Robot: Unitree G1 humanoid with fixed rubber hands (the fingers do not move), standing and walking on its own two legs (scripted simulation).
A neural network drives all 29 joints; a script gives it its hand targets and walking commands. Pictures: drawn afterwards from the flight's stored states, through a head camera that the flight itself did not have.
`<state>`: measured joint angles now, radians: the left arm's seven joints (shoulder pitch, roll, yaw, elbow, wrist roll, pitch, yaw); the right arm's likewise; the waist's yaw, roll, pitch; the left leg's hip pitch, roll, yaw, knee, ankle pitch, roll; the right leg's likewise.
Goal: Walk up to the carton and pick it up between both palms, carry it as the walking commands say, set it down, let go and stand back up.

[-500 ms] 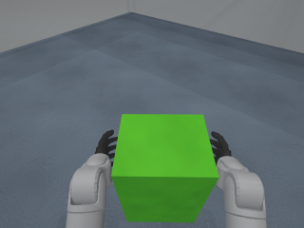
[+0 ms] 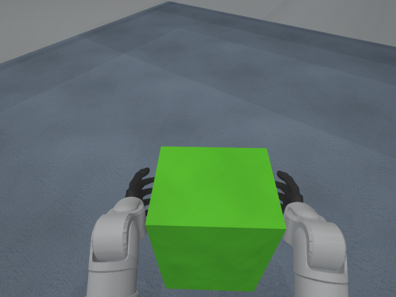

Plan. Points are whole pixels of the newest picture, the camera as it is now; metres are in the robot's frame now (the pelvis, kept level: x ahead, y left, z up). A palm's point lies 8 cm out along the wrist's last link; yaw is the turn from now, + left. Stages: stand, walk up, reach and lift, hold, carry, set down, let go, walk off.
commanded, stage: carry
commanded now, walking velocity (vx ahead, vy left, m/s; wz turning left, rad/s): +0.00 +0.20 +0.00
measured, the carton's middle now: (211, 225) +0.27 -0.01 +0.01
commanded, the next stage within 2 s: none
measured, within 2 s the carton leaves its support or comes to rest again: neither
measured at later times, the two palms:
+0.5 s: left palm (52, 233) +0.23 +0.27 +0.08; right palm (214, 231) +0.23 -0.01 +0.07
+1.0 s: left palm out of the picture +0.20 +0.35 +0.09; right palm (166, 244) +0.20 +0.07 +0.09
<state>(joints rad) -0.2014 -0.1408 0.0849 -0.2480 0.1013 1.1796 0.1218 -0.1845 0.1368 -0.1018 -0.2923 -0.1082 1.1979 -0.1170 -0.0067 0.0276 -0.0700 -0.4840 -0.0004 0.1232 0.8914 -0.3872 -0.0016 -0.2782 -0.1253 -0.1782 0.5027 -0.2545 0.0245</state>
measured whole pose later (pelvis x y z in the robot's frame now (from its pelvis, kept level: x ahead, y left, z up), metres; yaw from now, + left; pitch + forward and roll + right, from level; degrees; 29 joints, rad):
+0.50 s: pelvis -0.04 +0.13 -0.01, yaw +1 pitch +2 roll +0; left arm -0.19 -0.14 0.09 -0.26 0.10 1.16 0.12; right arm -0.19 0.14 -0.09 -0.27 -0.11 1.18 -0.12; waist 0.00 0.03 -0.06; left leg -0.42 0.03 0.14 0.72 -0.38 0.02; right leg -0.33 -0.08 -0.17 0.57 -0.25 -0.01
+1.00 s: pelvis -0.08 +0.20 +0.00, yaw +0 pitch +1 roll +0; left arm -0.22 -0.14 0.11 -0.24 0.12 1.19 0.12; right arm -0.23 0.14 -0.12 -0.23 -0.10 1.17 -0.11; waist 0.01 -0.02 -0.07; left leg -0.32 0.00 0.17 0.47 -0.18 0.08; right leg -0.28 -0.14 -0.14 0.48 -0.20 0.07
